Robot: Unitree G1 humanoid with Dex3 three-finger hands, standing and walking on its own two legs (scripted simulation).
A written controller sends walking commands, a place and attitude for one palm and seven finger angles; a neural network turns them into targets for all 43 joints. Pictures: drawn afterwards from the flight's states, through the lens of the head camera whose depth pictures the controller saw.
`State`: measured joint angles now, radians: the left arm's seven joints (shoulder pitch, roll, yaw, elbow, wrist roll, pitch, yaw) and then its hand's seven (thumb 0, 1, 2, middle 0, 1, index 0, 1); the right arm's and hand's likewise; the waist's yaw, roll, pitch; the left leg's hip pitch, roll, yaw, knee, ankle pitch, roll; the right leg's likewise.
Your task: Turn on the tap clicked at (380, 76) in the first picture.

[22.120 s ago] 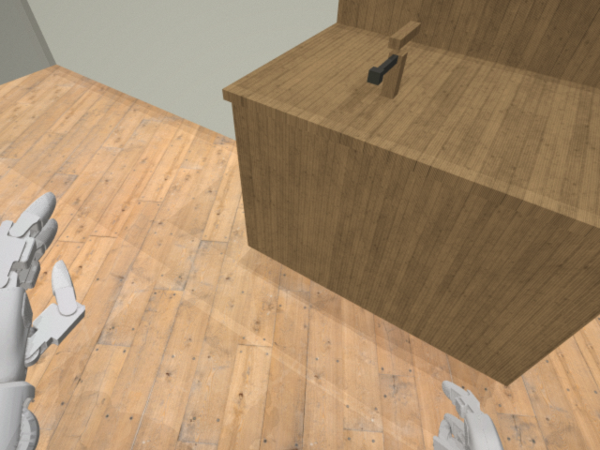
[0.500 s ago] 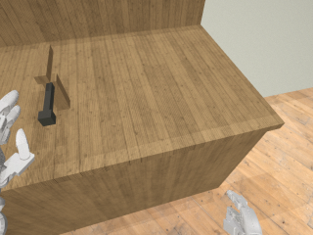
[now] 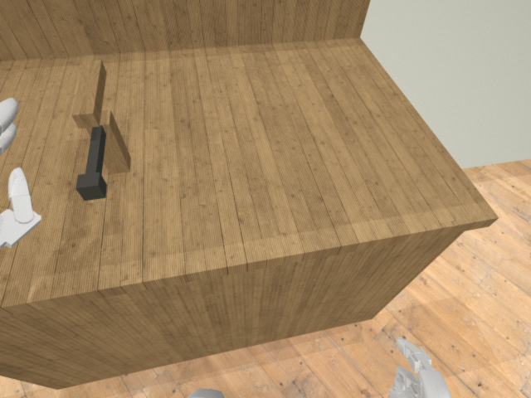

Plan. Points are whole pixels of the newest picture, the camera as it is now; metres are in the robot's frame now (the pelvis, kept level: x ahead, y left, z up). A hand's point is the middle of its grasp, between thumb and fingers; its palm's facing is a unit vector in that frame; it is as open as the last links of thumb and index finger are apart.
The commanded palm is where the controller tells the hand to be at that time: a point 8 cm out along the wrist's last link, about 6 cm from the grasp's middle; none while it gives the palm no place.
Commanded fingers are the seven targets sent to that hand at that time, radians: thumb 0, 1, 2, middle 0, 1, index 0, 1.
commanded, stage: come to a stop and stand still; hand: left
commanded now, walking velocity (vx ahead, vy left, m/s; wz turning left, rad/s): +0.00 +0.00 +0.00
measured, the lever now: (92, 186) +0.34 +0.30 +0.11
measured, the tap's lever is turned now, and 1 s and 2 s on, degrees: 0 0 0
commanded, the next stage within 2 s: look again from close up in 0.80 s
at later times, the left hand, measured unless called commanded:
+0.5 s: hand (0, 232) +0.23 +0.32 +0.17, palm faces +0.42 -0.85 -0.32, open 7.4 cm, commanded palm +0.16 +0.35 +0.18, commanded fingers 0.00 0.90 0.90 -0.20 -0.30 -0.20 -0.30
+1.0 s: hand (0, 233) +0.23 +0.33 +0.16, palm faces +0.39 -0.85 -0.35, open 7.4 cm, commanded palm +0.17 +0.36 +0.18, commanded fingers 0.00 0.90 0.90 -0.20 -0.30 -0.20 -0.30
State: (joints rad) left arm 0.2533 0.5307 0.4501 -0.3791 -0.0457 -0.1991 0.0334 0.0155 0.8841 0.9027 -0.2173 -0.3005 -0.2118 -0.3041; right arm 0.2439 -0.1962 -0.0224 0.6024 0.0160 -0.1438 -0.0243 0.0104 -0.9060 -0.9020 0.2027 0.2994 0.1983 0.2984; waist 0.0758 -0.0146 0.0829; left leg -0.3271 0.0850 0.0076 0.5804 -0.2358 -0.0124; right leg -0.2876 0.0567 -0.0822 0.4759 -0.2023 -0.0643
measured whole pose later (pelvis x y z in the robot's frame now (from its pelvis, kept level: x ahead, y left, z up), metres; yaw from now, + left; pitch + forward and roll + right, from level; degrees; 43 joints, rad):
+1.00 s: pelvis +0.01 +0.08 +0.01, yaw +0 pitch -2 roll -2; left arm 0.42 0.35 0.35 -0.49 -0.03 -0.19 0.11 0.02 0.89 0.90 -0.21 -0.30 -0.20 -0.30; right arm 0.20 -0.19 0.01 0.57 0.03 -0.11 -0.02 0.01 -0.90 -0.90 0.20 0.30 0.20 0.30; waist 0.03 -0.03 0.08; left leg -0.21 -0.02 0.06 0.49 -0.25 0.06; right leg -0.18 -0.04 -0.04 0.39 -0.18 0.05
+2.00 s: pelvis +0.01 +0.00 +0.00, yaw +0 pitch +0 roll -1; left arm 0.48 0.39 0.37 -0.56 -0.10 -0.13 0.09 0.02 0.89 0.90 -0.21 -0.30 -0.21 -0.30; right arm 0.19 -0.20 -0.02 0.55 0.03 -0.08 -0.03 0.01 -0.90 -0.90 0.20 0.30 0.20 0.30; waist 0.01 0.00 0.08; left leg -0.28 0.10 0.02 0.53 -0.26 -0.05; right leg -0.26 0.06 -0.07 0.47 -0.22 -0.06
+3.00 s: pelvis +0.01 -0.01 +0.00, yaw +0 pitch +0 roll -1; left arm 0.50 0.40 0.37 -0.58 -0.10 -0.12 0.10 0.02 0.89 0.90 -0.21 -0.30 -0.21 -0.30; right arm 0.19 -0.20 -0.02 0.55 0.03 -0.07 -0.03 0.01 -0.90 -0.90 0.20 0.30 0.20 0.30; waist 0.00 0.00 0.08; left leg -0.28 0.10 0.00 0.55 -0.27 -0.06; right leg -0.26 0.07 -0.09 0.48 -0.23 -0.07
